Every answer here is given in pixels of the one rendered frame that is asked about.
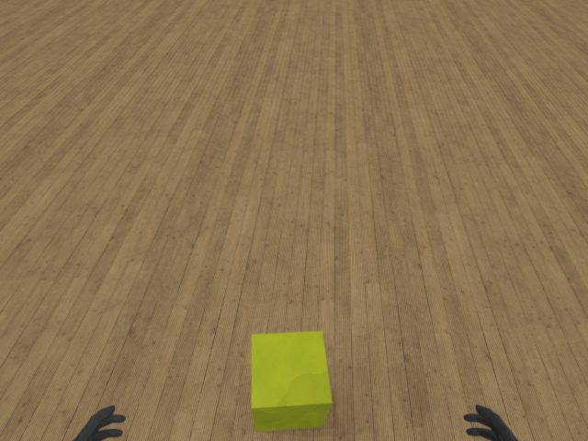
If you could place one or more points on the carton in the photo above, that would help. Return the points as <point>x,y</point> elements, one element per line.
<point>290,382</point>

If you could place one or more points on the right robot hand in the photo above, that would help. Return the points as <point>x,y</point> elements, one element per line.
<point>499,430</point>

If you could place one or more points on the left robot hand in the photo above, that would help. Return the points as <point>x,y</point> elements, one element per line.
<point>102,418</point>

